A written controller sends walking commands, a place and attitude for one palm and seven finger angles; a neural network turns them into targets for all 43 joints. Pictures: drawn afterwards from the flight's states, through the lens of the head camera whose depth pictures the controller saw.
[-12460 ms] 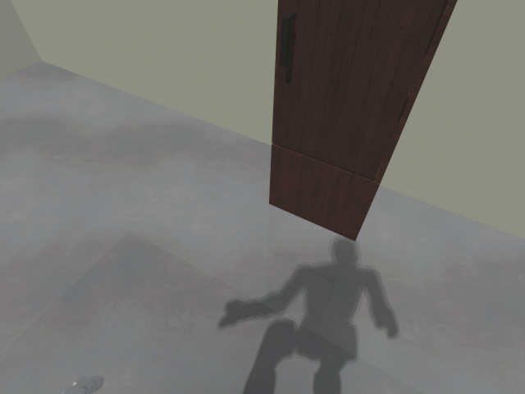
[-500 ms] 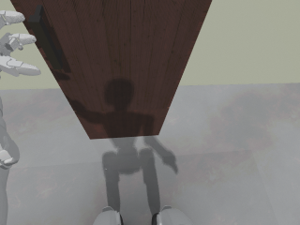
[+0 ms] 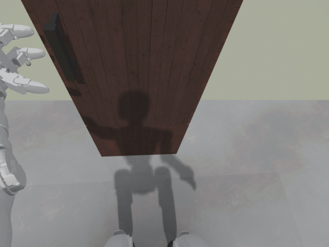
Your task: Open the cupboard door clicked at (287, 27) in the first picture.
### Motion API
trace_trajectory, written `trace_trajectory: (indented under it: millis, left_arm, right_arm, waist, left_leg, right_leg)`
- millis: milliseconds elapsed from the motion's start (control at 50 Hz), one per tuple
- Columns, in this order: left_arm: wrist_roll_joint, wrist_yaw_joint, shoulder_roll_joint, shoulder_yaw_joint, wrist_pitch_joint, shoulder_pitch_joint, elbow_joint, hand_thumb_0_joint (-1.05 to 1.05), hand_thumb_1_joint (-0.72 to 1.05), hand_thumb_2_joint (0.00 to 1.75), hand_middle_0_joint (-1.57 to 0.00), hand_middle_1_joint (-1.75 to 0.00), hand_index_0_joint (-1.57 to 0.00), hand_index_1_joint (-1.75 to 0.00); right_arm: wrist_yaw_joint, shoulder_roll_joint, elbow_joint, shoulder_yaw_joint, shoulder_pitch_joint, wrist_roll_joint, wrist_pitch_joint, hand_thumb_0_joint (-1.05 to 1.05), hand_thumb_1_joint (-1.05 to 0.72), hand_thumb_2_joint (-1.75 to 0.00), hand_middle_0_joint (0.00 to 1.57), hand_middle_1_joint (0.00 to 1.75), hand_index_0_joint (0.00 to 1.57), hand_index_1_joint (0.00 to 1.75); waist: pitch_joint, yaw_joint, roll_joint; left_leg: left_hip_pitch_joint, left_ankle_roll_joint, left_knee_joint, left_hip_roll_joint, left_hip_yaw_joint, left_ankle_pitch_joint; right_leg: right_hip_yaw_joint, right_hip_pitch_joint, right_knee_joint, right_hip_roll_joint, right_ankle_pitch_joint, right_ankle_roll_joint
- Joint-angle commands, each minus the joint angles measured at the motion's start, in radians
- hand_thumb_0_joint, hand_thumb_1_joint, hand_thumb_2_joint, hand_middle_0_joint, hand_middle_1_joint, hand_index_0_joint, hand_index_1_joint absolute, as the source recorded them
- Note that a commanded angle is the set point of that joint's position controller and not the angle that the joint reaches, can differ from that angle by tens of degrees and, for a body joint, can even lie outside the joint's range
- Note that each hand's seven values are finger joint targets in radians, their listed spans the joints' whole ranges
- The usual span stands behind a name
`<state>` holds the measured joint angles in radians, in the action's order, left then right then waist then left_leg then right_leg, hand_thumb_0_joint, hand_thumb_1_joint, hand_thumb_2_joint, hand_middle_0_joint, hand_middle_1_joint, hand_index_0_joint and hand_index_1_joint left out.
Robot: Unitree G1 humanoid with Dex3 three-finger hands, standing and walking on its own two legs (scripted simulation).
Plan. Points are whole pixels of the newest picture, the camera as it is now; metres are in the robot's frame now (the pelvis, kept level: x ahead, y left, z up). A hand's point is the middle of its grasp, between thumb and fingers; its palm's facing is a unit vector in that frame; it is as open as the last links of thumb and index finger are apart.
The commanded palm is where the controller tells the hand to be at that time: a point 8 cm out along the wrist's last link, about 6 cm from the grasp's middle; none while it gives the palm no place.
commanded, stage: move the hooked fingers beside the handle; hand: left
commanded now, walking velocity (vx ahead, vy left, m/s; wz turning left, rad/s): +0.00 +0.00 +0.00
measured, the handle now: (63, 49) +0.55 +0.20 +0.12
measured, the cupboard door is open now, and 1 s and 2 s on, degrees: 0 0 0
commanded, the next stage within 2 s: slide the fingers in behind the handle in 0.18 s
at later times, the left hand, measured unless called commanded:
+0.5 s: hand (33, 64) +0.49 +0.25 +0.12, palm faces -0.01 -1.00 +0.01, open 14.0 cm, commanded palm +0.48 +0.29 +0.12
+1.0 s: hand (53, 64) +0.50 +0.21 +0.12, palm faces -0.01 -1.00 +0.00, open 14.0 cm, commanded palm +0.48 +0.25 +0.12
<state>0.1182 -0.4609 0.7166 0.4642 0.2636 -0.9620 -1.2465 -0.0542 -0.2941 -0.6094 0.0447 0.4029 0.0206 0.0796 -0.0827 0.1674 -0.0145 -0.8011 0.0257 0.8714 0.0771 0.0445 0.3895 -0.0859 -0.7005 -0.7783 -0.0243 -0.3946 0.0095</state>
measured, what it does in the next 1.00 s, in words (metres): stands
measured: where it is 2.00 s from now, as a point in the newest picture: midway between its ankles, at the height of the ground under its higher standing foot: outside the picture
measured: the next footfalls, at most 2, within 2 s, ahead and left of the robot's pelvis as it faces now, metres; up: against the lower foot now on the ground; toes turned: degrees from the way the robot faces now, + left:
none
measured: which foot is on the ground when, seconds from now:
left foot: down 0.00-1.00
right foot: down 0.00-1.00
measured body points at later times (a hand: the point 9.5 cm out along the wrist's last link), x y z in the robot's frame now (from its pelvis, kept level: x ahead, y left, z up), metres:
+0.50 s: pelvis -0.01 +0.00 +0.00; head +0.10 +0.03 +0.43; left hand +0.49 +0.30 +0.12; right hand -0.02 -0.27 -0.10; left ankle +0.01 +0.10 -0.70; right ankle -0.02 -0.12 -0.70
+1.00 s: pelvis -0.01 +0.00 +0.00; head +0.09 +0.02 +0.44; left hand +0.49 +0.27 +0.12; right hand -0.01 -0.27 -0.11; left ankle +0.01 +0.10 -0.70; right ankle -0.02 -0.12 -0.70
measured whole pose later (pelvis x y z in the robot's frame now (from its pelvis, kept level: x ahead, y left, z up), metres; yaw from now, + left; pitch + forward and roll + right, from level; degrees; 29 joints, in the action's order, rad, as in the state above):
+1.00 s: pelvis -0.01 +0.00 +0.00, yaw +0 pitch +17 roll -3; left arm 0.11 -0.33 0.58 0.41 0.29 -0.96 -1.20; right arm -0.03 -0.28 -0.63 0.04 0.43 0.01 0.05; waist -0.09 0.17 -0.03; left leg -0.80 0.03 0.89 0.07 0.05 0.39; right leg -0.08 -0.71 -0.80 -0.02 -0.40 0.01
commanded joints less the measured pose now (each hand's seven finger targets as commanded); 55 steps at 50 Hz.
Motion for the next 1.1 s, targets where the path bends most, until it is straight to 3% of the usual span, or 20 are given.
trace_trajectory:
  millis: [0, 40, 100, 140, 200, 240, 300, 320, 340, 420, 480, 500, 540, 600, 700, 760, 820, 840, 980, 1080]
  left_arm:
    - [0.024, 0.011, 0.264, 0.014, 0.069, -0.419, 0.217, 0.00, -0.50, 0.30, -0.30, -1.20, -0.30, -1.20]
    - [0.024, 0.017, 0.305, 0.042, 0.071, -0.440, 0.200, 0.00, -0.50, 0.30, -0.30, -1.20, -0.30, -1.20]
    - [0.010, 0.020, 0.300, 0.026, 0.075, -0.462, 0.219, 0.00, -0.50, 0.30, -0.30, -1.20, -0.30, -1.20]
    - [0.012, 0.020, 0.334, 0.050, 0.087, -0.472, 0.223, 0.00, -0.50, 0.30, -0.30, -1.20, -0.30, -1.20]
    - [0.018, 0.013, 0.277, 0.013, 0.083, -0.467, 0.216, 0.00, -0.50, 0.30, -0.30, -1.20, -0.30, -1.20]
    - [0.021, 0.009, 0.315, 0.040, 0.076, -0.453, 0.184, 0.00, -0.50, 0.30, -0.30, -1.20, -0.30, -1.20]
    - [0.013, 0.006, 0.280, 0.007, 0.063, -0.446, 0.180, 0.00, -0.50, 0.30, -0.30, -1.20, -0.30, -1.20]
    - [0.023, 0.007, 0.248, -0.010, 0.071, -0.465, 0.206, 0.00, -0.50, 0.30, -0.30, -1.20, -0.30, -1.20]
    - [0.027, 0.009, 0.262, 0.008, 0.077, -0.463, 0.229, 0.00, -0.50, 0.30, -0.30, -1.20, -0.30, -1.20]
    - [0.037, 0.018, 0.224, -0.001, 0.076, -0.440, 0.215, 0.00, -0.50, 0.30, -0.30, -1.20, -0.30, -1.20]
    - [0.024, 0.038, 0.228, -0.006, 0.064, -0.461, 0.192, 0.00, -0.50, 0.30, -0.30, -1.20, -0.30, -1.20]
    - [0.018, 0.049, 0.282, 0.035, 0.067, -0.453, 0.207, 0.00, -0.50, 0.30, -0.30, -1.20, -0.30, -1.20]
    - [0.009, 0.060, 0.261, 0.015, 0.083, -0.487, 0.247, 0.00, -0.50, 0.30, -0.30, -1.20, -0.30, -1.20]
    - [0.009, 0.071, 0.246, 0.015, 0.098, -0.474, 0.264, 0.00, -0.50, 0.30, -0.30, -1.20, -0.30, -1.20]
    - [0.013, 0.077, 0.189, -0.021, 0.076, -0.460, 0.215, 0.00, -0.50, 0.30, -0.30, -1.20, -0.30, -1.20]
    - [0.008, 0.093, 0.185, -0.017, 0.081, -0.472, 0.239, 0.00, -0.50, 0.30, -0.30, -1.20, -0.30, -1.20]
    - [0.015, 0.107, 0.129, -0.045, 0.088, -0.489, 0.249, 0.00, -0.50, 0.30, -0.30, -1.20, -0.30, -1.20]
    - [0.013, 0.112, 0.157, -0.022, 0.092, -0.487, 0.256, 0.00, -0.50, 0.30, -0.30, -1.20, -0.30, -1.20]
    - [0.009, 0.144, 0.076, -0.062, 0.092, -0.467, 0.285, 0.00, -0.50, 0.30, -0.30, -1.20, -0.30, -1.20]
    - [0.003, 0.172, 0.098, -0.043, 0.095, -0.471, 0.277, 0.00, -0.50, 0.30, -0.30, -1.20, -0.30, -1.20]
  right_arm:
    - [-0.009, -0.191, 0.040, -0.067, 0.169, -0.002, -0.007, 0.00, -0.90, -0.90, 0.20, 0.30, 0.20, 0.30]
    - [-0.013, -0.197, 0.039, -0.065, 0.169, 0.000, -0.006, 0.00, -0.90, -0.90, 0.20, 0.30, 0.20, 0.30]
    - [-0.013, -0.194, 0.045, -0.063, 0.165, -0.001, -0.011, 0.00, -0.90, -0.90, 0.20, 0.30, 0.20, 0.30]
    - [-0.016, -0.195, 0.042, -0.062, 0.170, -0.002, -0.011, 0.00, -0.90, -0.90, 0.20, 0.30, 0.20, 0.30]
    - [-0.012, -0.193, 0.040, -0.063, 0.166, -0.001, -0.014, 0.00, -0.90, -0.90, 0.20, 0.30, 0.20, 0.30]
    - [-0.017, -0.198, 0.038, -0.061, 0.171, 0.000, -0.012, 0.00, -0.90, -0.90, 0.20, 0.30, 0.20, 0.30]
    - [-0.015, -0.195, 0.038, -0.061, 0.172, -0.001, -0.014, 0.00, -0.90, -0.90, 0.20, 0.30, 0.20, 0.30]
    - [-0.015, -0.192, 0.038, -0.060, 0.176, -0.003, -0.017, 0.00, -0.90, -0.90, 0.20, 0.30, 0.20, 0.30]
    - [-0.013, -0.194, 0.037, -0.065, 0.178, -0.005, -0.018, 0.00, -0.90, -0.90, 0.20, 0.30, 0.20, 0.30]
    - [-0.008, -0.192, 0.034, -0.065, 0.181, -0.007, -0.020, 0.00, -0.90, -0.90, 0.20, 0.30, 0.20, 0.30]
    - [-0.006, -0.192, 0.028, -0.065, 0.180, -0.005, -0.022, 0.00, -0.90, -0.90, 0.20, 0.30, 0.20, 0.30]
    - [-0.007, -0.197, 0.032, -0.066, 0.185, -0.006, -0.022, 0.00, -0.90, -0.90, 0.20, 0.30, 0.20, 0.30]
    - [-0.005, -0.190, 0.034, -0.066, 0.182, -0.009, -0.025, 0.00, -0.90, -0.90, 0.20, 0.30, 0.20, 0.30]
    - [0.000, -0.187, 0.035, -0.069, 0.182, -0.010, -0.028, 0.00, -0.90, -0.90, 0.20, 0.30, 0.20, 0.30]
    - [0.002, -0.186, 0.032, -0.068, 0.178, -0.006, -0.029, 0.00, -0.90, -0.90, 0.20, 0.30, 0.20, 0.30]
    - [0.003, -0.182, 0.032, -0.070, 0.181, -0.009, -0.033, 0.00, -0.90, -0.90, 0.20, 0.30, 0.20, 0.30]
    - [0.008, -0.177, 0.025, -0.071, 0.184, -0.012, -0.038, 0.00, -0.90, -0.90, 0.20, 0.30, 0.20, 0.30]
    - [0.008, -0.181, 0.022, -0.074, 0.186, -0.013, -0.038, 0.00, -0.90, -0.90, 0.20, 0.30, 0.20, 0.30]
    - [0.021, -0.168, 0.028, -0.078, 0.171, -0.013, -0.039, 0.00, -0.90, -0.90, 0.20, 0.30, 0.20, 0.30]
    - [0.020, -0.166, 0.026, -0.078, 0.164, -0.010, -0.041, 0.00, -0.90, -0.90, 0.20, 0.30, 0.20, 0.30]
  waist:
    - [-0.426, 0.009, -0.162]
    - [-0.418, 0.014, -0.134]
    - [-0.443, 0.013, -0.180]
    - [-0.466, 0.010, -0.172]
    - [-0.447, 0.018, -0.184]
    - [-0.436, 0.018, -0.153]
    - [-0.412, 0.016, -0.166]
    - [-0.424, 0.024, -0.180]
    - [-0.458, 0.015, -0.190]
    - [-0.428, 0.015, -0.151]
    - [-0.387, 0.024, -0.145]
    - [-0.409, 0.009, -0.126]
    - [-0.445, 0.012, -0.186]
    - [-0.463, 0.005, -0.189]
    - [-0.405, 0.021, -0.142]
    - [-0.435, 0.013, -0.176]
    - [-0.421, 0.027, -0.159]
    - [-0.447, 0.015, -0.153]
    - [-0.448, 0.011, -0.142]
    - [-0.424, 0.011, -0.105]
  left_leg:
    - [0.461, 0.010, -0.052, -0.035, -0.090, -0.456]
    - [0.435, 0.014, -0.052, -0.036, -0.090, -0.434]
    - [0.444, 0.011, -0.051, -0.038, -0.093, -0.418]
    - [0.454, 0.010, -0.046, -0.036, -0.098, -0.452]
    - [0.464, 0.008, -0.047, -0.034, -0.099, -0.417]
    - [0.432, 0.013, -0.048, -0.034, -0.095, -0.417]
    - [0.419, 0.010, -0.054, -0.035, -0.097, -0.381]
    - [0.450, 0.010, -0.056, -0.035, -0.102, -0.413]
    - [0.472, 0.007, -0.052, -0.031, -0.102, -0.417]
    - [0.449, 0.011, -0.058, -0.034, -0.101, -0.400]
    - [0.411, 0.012, -0.065, -0.034, -0.098, -0.341]
    - [0.393, 0.014, -0.065, -0.036, -0.098, -0.343]
    - [0.438, 0.008, -0.061, -0.035, -0.100, -0.373]
    - [0.455, 0.005, -0.058, -0.034, -0.102, -0.390]
    - [0.418, 0.010, -0.066, -0.035, -0.098, -0.348]
    - [0.451, 0.006, -0.061, -0.035, -0.102, -0.374]
    - [0.462, 0.008, -0.058, -0.034, -0.106, -0.394]
    - [0.468, 0.005, -0.058, -0.031, -0.110, -0.409]
    - [0.465, 0.005, -0.061, -0.037, -0.100, -0.403]
    - [0.417, 0.011, -0.064, -0.043, -0.087, -0.365]
  right_leg:
    - [0.044, 0.033, 0.068, -0.039, 0.369, 0.002]
    - [0.048, 0.040, 0.068, -0.038, 0.364, 0.000]
    - [0.048, 0.036, 0.061, -0.035, 0.346, 0.002]
    - [0.050, 0.053, 0.055, -0.037, 0.372, 0.002]
    - [0.046, 0.016, 0.064, -0.039, 0.330, 0.003]
    - [0.049, 0.034, 0.063, -0.039, 0.346, 0.002]
    - [0.044, 0.016, 0.066, -0.038, 0.311, 0.004]
    - [0.039, 0.009, 0.063, -0.040, 0.321, 0.007]
    - [0.042, 0.010, 0.064, -0.040, 0.319, 0.004]
    - [0.036, 0.012, 0.065, -0.043, 0.309, 0.008]
    - [0.041, 0.000, 0.075, -0.039, 0.273, 0.002]
    - [0.045, 0.033, 0.071, -0.038, 0.282, 0.003]
    - [0.044, 0.015, 0.062, -0.037, 0.293, 0.005]
    - [0.042, 0.024, 0.058, -0.040, 0.300, 0.007]
    - [0.040, 0.016, 0.068, -0.040, 0.285, 0.003]
    - [0.040, 0.005, 0.062, -0.039, 0.289, 0.006]
    - [0.035, -0.005, 0.060, -0.042, 0.299, 0.007]
    - [0.037, 0.008, 0.056, -0.041, 0.311, 0.006]
    - [0.037, 0.028, 0.056, -0.040, 0.323, 0.004]
    - [0.048, 0.063, 0.063, -0.036, 0.333, 0.001]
